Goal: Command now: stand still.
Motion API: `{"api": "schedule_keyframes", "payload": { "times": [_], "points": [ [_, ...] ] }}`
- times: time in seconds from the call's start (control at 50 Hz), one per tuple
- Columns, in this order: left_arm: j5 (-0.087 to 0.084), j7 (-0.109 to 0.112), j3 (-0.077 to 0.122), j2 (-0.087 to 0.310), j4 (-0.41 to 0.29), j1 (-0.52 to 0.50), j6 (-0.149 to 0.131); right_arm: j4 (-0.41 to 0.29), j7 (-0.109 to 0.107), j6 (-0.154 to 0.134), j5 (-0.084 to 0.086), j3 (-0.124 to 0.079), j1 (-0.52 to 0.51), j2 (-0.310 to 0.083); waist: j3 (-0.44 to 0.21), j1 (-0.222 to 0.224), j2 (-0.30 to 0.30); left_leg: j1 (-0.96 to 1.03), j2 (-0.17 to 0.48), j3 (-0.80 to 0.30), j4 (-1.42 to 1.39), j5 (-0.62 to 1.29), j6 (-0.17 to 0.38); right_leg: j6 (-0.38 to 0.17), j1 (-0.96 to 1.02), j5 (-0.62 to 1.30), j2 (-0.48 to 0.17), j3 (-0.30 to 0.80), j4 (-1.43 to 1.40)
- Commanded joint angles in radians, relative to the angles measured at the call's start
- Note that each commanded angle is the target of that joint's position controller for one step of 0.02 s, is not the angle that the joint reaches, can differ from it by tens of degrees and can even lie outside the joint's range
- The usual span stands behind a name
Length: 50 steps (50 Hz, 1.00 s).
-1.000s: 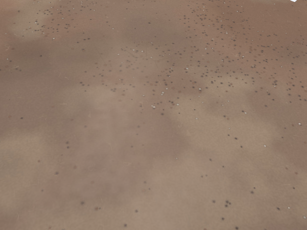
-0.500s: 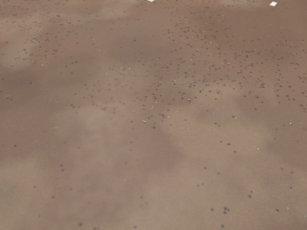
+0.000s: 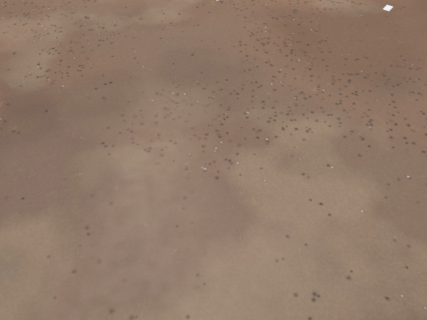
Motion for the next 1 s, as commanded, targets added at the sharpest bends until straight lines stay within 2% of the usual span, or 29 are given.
{"api": "schedule_keyframes", "payload": {
  "times": [0.02,0.24,0.26,0.28,0.32,0.34,0.38,0.4,0.44,0.46,0.48,0.5,0.52,0.54,0.56,0.58,0.6,0.64,0.68,0.74,0.78,0.82,0.86,0.9,0.92,0.94,0.96,0.98,1.0],
  "points": [
    [-0.001,0.007,0.022,0.094,-0.027,0.021,-0.01,-0.025,-0.005,-0.008,0.001,-0.023,0.023,-0.101,-0.006,-0.001,0.0,0.043,0.02,-0.024,-0.069,0.16,0.041,-0.04,-0.044,0.174,-0.042,0.039,-0.097],
    [-0.004,0.016,0.023,0.098,0.077,0.058,-0.004,0.063,-0.009,-0.005,0.003,-0.017,0.045,-0.097,0.014,0.001,0.004,0.05,0.014,-0.022,-0.1,0.156,0.048,-0.031,-0.032,0.171,-0.037,0.027,-0.121],
    [-0.006,0.017,0.022,0.093,0.096,0.08,-0.002,0.08,-0.009,-0.004,0.005,-0.016,0.065,-0.09,-0.008,0.002,0.001,0.057,-0.001,-0.005,-0.095,0.044,0.051,-0.036,-0.022,0.054,-0.026,0.017,-0.123],
    [-0.015,0.019,0.03,0.111,0.106,0.091,0.001,0.089,-0.01,-0.002,0.015,-0.021,0.071,-0.102,0.012,0.004,-0.008,0.027,-0.023,0.013,-0.068,-0.14,0.063,-0.054,-0.045,-0.145,-0.017,0.018,-0.119],
    [-0.023,0.022,0.038,0.136,0.104,0.1,-0.004,0.078,-0.011,-0.011,0.021,-0.024,0.047,-0.115,0.103,0.017,-0.03,-0.111,-0.015,-0.011,-0.031,-0.393,0.09,-0.103,-0.119,-0.448,-0.065,0.098,-0.146],
    [-0.024,0.021,0.039,0.144,0.106,0.119,-0.012,0.07,-0.006,-0.024,0.026,-0.021,0.03,-0.103,0.132,0.028,-0.051,-0.171,-0.01,-0.017,0.003,-0.387,0.096,-0.132,-0.114,-0.495,-0.11,0.166,-0.17],
    [-0.03,0.013,0.053,0.188,0.125,0.17,-0.03,0.055,0.014,-0.057,0.027,-0.011,-0.002,-0.067,0.117,0.043,-0.151,-0.243,-0.034,0.035,0.136,-0.212,0.088,-0.2,-0.03,-0.523,-0.235,0.35,-0.272],
    [-0.032,0.011,0.059,0.206,0.124,0.157,-0.034,0.054,0.025,-0.07,0.028,-0.008,0.0,-0.062,0.112,0.033,-0.186,-0.229,-0.027,0.034,0.189,-0.152,0.096,-0.23,-0.036,-0.509,-0.289,0.421,-0.308],
    [-0.037,0.002,0.052,0.19,0.098,0.076,-0.039,0.072,0.041,-0.086,0.036,-0.007,0.061,-0.062,0.119,-0.026,-0.164,-0.096,-0.018,0.028,0.111,-0.174,0.132,-0.217,-0.136,-0.456,-0.276,0.381,-0.296],
    [-0.045,-0.005,0.046,0.182,0.077,0.002,-0.039,0.105,0.043,-0.089,0.038,-0.008,0.145,-0.056,0.126,-0.079,-0.144,0.072,-0.032,0.039,-0.026,-0.14,0.144,-0.176,-0.24,-0.399,-0.217,0.29,-0.245],
    [-0.044,-0.011,0.037,0.151,0.058,-0.05,-0.043,0.143,0.041,-0.09,0.029,-0.02,0.235,-0.091,0.11,-0.111,-0.062,0.233,0.0,-0.033,-0.091,-0.083,0.145,-0.125,-0.344,-0.262,-0.137,0.18,-0.097],
    [-0.041,-0.013,0.019,0.084,0.031,-0.084,-0.058,0.176,0.038,-0.093,0.023,-0.047,0.368,-0.186,0.064,-0.146,0.192,0.373,0.178,-0.348,-0.241,-0.26,0.213,-0.05,-0.496,-0.117,-0.002,-0.02,0.247],
    [-0.036,-0.011,0.021,0.104,0.008,-0.082,-0.082,0.176,0.048,-0.102,0.014,-0.053,0.43,-0.231,0.041,-0.146,0.293,0.422,0.348,-0.663,-0.341,-0.269,0.304,-0.032,-0.618,-0.206,0.033,-0.012,0.501],
    [-0.045,-0.019,0.027,0.13,0.02,-0.05,-0.097,0.154,0.046,-0.112,0.004,-0.03,0.358,-0.165,0.078,-0.092,0.157,0.393,0.36,-0.643,-0.332,-0.228,0.309,-0.046,-0.678,-0.178,-0.025,0.051,0.68],
    [-0.054,-0.033,0.023,0.12,0.04,-0.021,-0.107,0.131,0.047,-0.117,0.002,-0.019,0.297,-0.134,0.092,-0.06,0.106,0.374,0.319,-0.536,-0.332,-0.179,0.283,-0.064,-0.706,-0.095,-0.06,0.062,0.742],
    [-0.05,-0.04,0.023,0.117,0.047,-0.02,-0.114,0.115,0.05,-0.116,0.003,-0.016,0.255,-0.138,0.095,-0.04,0.071,0.362,0.29,-0.452,-0.35,-0.127,0.259,-0.076,-0.72,-0.016,-0.091,0.053,0.735],
    [-0.042,-0.045,0.03,0.132,0.041,-0.055,-0.117,0.111,0.052,-0.111,0.006,-0.006,0.239,-0.113,0.111,-0.036,0.055,0.35,0.262,-0.365,-0.365,-0.009,0.236,-0.076,-0.722,0.04,-0.113,0.041,0.705],
    [-0.037,-0.06,0.029,0.111,0.035,-0.084,-0.112,0.126,0.053,-0.094,0.0,0.01,0.276,-0.068,0.1,-0.037,0.088,0.327,0.206,-0.227,-0.374,0.177,0.21,-0.062,-0.685,0.084,-0.124,-0.007,0.65],
    [-0.029,-0.069,0.018,0.082,0.007,-0.153,-0.105,0.126,0.042,-0.085,0.002,0.01,0.296,-0.085,0.113,-0.047,0.082,0.285,0.18,-0.152,-0.387,0.283,0.211,-0.037,-0.667,0.141,-0.116,-0.043,0.53],
    [-0.029,-0.07,-0.004,0.049,-0.055,-0.305,-0.105,0.113,0.023,-0.087,0.006,0.001,0.291,-0.144,0.141,-0.069,0.084,0.161,0.154,-0.086,-0.434,0.276,0.204,-0.014,-0.51,0.254,-0.078,-0.087,0.251],
    [-0.037,-0.073,-0.002,0.075,-0.079,-0.348,-0.103,0.121,0.019,-0.094,0.017,-0.009,0.311,-0.17,0.156,-0.065,0.105,0.16,0.177,-0.082,-0.461,0.263,0.204,-0.02,-0.438,0.301,-0.063,-0.085,0.149],
    [-0.036,-0.077,0.006,0.104,-0.095,-0.366,-0.105,0.127,0.02,-0.09,0.02,-0.013,0.307,-0.17,0.165,-0.044,0.1,0.208,0.187,-0.059,-0.409,0.438,0.182,-0.041,-0.386,0.328,-0.04,-0.076,0.067],
    [-0.026,-0.076,0.029,0.155,-0.082,-0.275,-0.112,0.123,0.02,-0.081,0.01,-0.02,0.286,-0.189,0.069,0.021,0.14,0.28,0.187,-0.039,-0.263,0.78,0.137,-0.07,-0.241,0.336,0.006,-0.074,0.048],
    [-0.023,-0.06,0.062,0.215,0.01,-0.006,-0.11,0.102,0.025,-0.067,0.002,-0.019,0.244,-0.182,-0.109,0.15,0.145,0.236,0.121,0.001,0.055,0.899,0.072,-0.111,0.092,0.445,0.025,-0.083,0.014],
    [0.001,-0.044,0.073,0.277,0.038,0.12,-0.102,0.068,0.027,-0.07,-0.014,-0.005,0.249,-0.147,-0.239,0.176,0.032,0.016,0.061,0.004,0.331,0.553,0.035,-0.167,0.391,0.721,-0.162,0.099,0.091],
    [0.027,-0.047,0.071,0.325,0.048,0.14,-0.094,0.096,0.041,-0.078,-0.013,0.038,0.462,0.014,-0.449,0.06,-0.282,-0.251,-0.122,-0.036,0.752,-0.402,-0.02,-0.385,0.681,0.996,-0.47,0.49,0.07],
    [0.015,-0.051,0.058,0.247,0.04,0.121,-0.085,0.13,0.043,-0.09,0.013,0.014,0.447,-0.077,-0.5,0.094,-0.175,-0.238,-0.116,-0.193,0.901,-0.405,-0.016,-0.38,0.553,0.882,-0.432,0.575,-0.043],
    [-0.006,-0.051,0.045,0.206,0.02,-0.006,-0.083,0.091,0.042,-0.091,0.037,-0.001,0.321,-0.125,-0.312,0.065,-0.132,-0.308,-0.053,-0.146,0.902,-0.345,-0.009,-0.331,0.386,0.792,-0.386,0.402,-0.076],
    [-0.016,-0.051,0.03,0.159,0.011,-0.095,-0.085,0.073,0.029,-0.088,0.03,-0.002,0.24,-0.131,-0.204,0.039,-0.043,-0.309,-0.001,-0.1,0.844,-0.269,-0.01,-0.287,0.232,0.746,-0.336,0.294,-0.116]
  ]
}}
Keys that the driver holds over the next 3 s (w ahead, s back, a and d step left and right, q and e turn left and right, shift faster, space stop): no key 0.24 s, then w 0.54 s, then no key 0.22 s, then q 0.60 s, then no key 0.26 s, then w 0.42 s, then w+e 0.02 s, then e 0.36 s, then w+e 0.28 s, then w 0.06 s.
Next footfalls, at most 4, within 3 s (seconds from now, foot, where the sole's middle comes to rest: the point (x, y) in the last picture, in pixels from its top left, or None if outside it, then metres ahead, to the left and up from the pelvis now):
0.90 right None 0.43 -0.10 -0.77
1.42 left None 0.37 0.13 -0.77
1.86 right None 0.46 -0.08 -0.77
2.26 left None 0.44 0.20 -0.77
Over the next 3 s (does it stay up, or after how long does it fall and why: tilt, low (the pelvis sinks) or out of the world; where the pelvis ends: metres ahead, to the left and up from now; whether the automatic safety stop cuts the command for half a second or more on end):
stays up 0.65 0.15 0.00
